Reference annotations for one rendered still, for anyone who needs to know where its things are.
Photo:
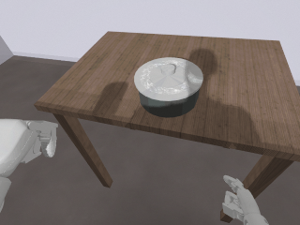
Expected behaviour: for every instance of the right robot hand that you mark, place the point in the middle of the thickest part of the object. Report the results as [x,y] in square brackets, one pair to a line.
[241,204]

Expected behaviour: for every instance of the lid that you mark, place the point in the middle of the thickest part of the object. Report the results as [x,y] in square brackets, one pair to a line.
[186,80]

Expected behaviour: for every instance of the table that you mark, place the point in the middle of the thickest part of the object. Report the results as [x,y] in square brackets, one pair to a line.
[248,100]

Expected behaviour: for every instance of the right robot forearm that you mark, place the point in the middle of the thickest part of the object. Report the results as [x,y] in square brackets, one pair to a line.
[254,219]

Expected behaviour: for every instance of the left robot forearm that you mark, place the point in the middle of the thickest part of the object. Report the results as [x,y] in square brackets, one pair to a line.
[4,187]

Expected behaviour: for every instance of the left robot hand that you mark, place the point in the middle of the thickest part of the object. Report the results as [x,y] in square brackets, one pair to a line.
[20,142]

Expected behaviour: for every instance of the pot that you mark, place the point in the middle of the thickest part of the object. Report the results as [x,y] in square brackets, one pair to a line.
[169,109]

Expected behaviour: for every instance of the knob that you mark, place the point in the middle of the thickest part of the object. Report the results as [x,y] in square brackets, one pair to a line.
[168,69]

